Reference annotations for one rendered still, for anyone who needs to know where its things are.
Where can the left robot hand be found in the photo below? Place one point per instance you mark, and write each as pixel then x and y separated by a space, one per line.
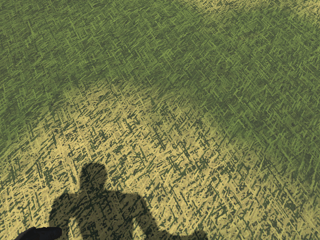
pixel 44 233

